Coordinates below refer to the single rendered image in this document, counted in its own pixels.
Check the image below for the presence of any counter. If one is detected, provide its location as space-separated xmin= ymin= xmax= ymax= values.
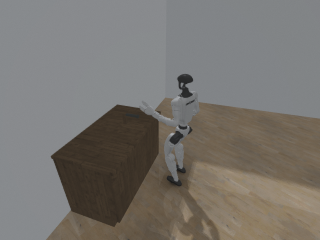
xmin=51 ymin=104 xmax=161 ymax=227

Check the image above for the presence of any robot left forearm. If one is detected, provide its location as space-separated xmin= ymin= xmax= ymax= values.
xmin=152 ymin=111 xmax=177 ymax=127

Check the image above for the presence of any robot left hand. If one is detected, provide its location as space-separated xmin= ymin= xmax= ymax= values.
xmin=139 ymin=100 xmax=155 ymax=116

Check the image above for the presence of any tap lever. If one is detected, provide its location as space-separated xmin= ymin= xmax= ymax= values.
xmin=125 ymin=113 xmax=140 ymax=119

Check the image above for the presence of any robot left thigh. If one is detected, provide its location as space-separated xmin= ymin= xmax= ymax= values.
xmin=164 ymin=132 xmax=181 ymax=162

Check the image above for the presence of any robot torso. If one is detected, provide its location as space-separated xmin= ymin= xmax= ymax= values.
xmin=175 ymin=90 xmax=195 ymax=139

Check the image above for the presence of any left robot upper arm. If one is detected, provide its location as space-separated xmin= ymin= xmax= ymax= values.
xmin=171 ymin=97 xmax=181 ymax=127

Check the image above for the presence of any right robot upper arm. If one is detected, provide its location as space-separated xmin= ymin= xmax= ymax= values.
xmin=191 ymin=91 xmax=200 ymax=115

